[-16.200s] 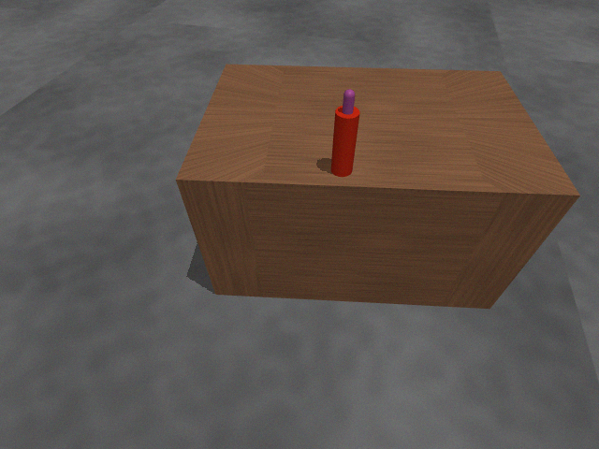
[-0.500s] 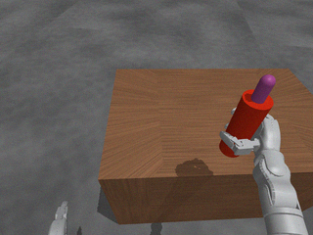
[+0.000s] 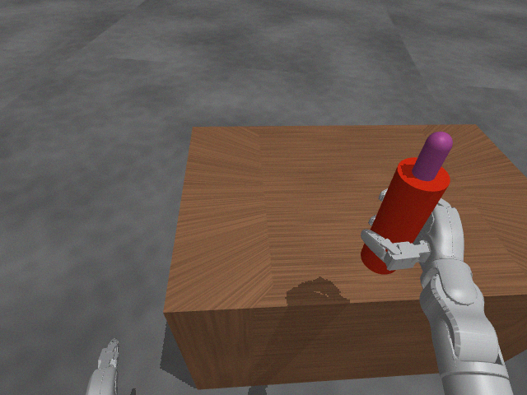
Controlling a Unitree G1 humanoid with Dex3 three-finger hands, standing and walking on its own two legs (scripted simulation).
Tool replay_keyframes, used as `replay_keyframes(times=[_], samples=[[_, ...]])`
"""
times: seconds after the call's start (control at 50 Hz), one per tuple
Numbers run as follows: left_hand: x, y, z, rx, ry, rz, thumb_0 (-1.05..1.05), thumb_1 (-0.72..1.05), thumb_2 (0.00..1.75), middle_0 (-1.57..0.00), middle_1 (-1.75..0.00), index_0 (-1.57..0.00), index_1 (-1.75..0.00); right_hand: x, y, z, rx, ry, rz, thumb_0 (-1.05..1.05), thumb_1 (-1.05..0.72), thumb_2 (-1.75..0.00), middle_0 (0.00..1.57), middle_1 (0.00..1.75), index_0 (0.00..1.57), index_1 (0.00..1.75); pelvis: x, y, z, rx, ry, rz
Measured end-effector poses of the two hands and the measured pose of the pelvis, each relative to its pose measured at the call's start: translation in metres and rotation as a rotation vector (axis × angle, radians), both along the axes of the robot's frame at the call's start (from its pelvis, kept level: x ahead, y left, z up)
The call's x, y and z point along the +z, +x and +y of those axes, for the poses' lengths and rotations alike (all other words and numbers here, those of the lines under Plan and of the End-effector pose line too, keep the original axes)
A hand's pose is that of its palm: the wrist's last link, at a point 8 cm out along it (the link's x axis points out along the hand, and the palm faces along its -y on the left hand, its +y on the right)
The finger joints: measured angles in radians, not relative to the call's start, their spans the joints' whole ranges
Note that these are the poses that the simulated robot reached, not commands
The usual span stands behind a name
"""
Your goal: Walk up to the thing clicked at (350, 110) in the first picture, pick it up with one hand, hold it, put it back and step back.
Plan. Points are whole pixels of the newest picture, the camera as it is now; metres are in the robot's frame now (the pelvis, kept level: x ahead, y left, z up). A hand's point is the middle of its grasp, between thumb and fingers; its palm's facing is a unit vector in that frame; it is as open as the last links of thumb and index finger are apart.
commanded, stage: hold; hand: right
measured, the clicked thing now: (405, 208) +0.32 -0.16 +0.17
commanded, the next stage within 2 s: none
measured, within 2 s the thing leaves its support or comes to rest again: neither
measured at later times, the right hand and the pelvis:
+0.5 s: hand (395, 233) +0.32 -0.16 +0.12, palm faces +0.16 +0.99 -0.01, open 8.8 cm; pelvis +0.00 +0.00 +0.00, yaw +0 degrees
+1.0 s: hand (405, 231) +0.32 -0.17 +0.13, palm faces +0.20 +0.98 -0.03, open 8.8 cm; pelvis -0.01 +0.00 +0.00, yaw +0 degrees
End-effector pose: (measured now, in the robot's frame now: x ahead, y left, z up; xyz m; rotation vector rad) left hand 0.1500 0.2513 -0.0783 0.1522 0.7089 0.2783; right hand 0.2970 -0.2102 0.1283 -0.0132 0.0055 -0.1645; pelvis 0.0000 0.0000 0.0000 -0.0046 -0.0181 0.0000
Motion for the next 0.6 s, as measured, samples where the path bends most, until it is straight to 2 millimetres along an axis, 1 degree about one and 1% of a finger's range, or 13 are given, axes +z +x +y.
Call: replay_keyframes(times=[0.08, 0.16, 0.26, 0.32, 0.38, 0.44, 0.5, 0.6], samples=[[0.003, 0.002, 0.002, 0.006, -0.007, -0.021, -0.01, -0.51, 0.05, -0.05, -0.06, -0.06, -0.05, -0.002, 0.002, 0.002, 0.006, 0.002, 0.021, -0.01, 0.30, -1.10, 0.80, 1.16, 0.81, 1.17, 0.001, 0.000, 0.000, 0.000, 0.000, -0.002], [0.002, -0.005, 0.004, 0.017, -0.012, -0.013, -0.01, -0.51, 0.04, -0.06, -0.06, -0.06, -0.05, -0.003, -0.001, -0.005, -0.015, 0.001, 0.035, -0.01, 0.30, -1.10, 0.80, 1.16, 0.81, 1.17, 0.001, 0.000, 0.001, 0.004, -0.001, -0.006], [-0.002, -0.013, 0.009, 0.024, -0.002, 0.017, -0.01, -0.52, 0.05, -0.06, -0.06, -0.06, -0.05, 0.001, -0.006, -0.010, -0.034, -0.011, 0.010, -0.01, 0.30, -1.10, 0.80, 1.16, 0.81, 1.17, 0.001, -0.001, 0.001, 0.004, -0.001, -0.012], [-0.002, -0.011, 0.006, 0.013, 0.000, 0.020, -0.01, -0.52, 0.05, -0.05, -0.06, -0.06, -0.05, 0.003, -0.006, -0.006, -0.020, -0.008, -0.002, -0.01, 0.30, -1.10, 0.80, 1.16, 0.81, 1.17, 0.002, -0.004, 0.001, 0.001, 0.000, -0.013], [0.001, -0.004, 0.003, 0.003, -0.001, -0.007, -0.01, -0.52, 0.05, -0.05, -0.06, -0.06, -0.05, 0.003, -0.004, 0.000, 0.004, -0.002, 0.002, -0.01, 0.30, -1.10, 0.80, 1.16, 0.81, 1.17, 0.002, -0.005, 0.000, 0.001, 0.000, -0.012], [0.006, 0.000, 0.001, 0.002, -0.008, -0.037, -0.01, -0.52, 0.05, -0.05, -0.06, -0.06, -0.05, 0.001, -0.004, 0.001, 0.015, -0.001, 0.020, -0.01, 0.30, -1.10, 0.80, 1.15, 0.82, 1.17, 0.002, -0.004, 0.000, 0.002, 0.000, -0.012], [0.006, -0.003, 0.003, 0.008, -0.014, -0.041, -0.01, -0.52, 0.05, -0.06, -0.06, -0.06, -0.05, -0.003, -0.006, -0.003, -0.001, 0.005, 0.036, -0.01, 0.30, -1.10, 0.80, 1.15, 0.82, 1.17, 0.003, -0.004, 0.000, 0.004, 0.000, -0.013], [-0.002, -0.016, 0.008, 0.024, -0.012, 0.008, -0.01, -0.52, 0.05, -0.06, -0.06, -0.06, -0.05, -0.002, -0.013, -0.016, -0.049, -0.005, 0.031, -0.01, 0.30, -1.10, 0.80, 1.15, 0.82, 1.17, 0.002, -0.003, 0.001, 0.006, 0.000, -0.016]])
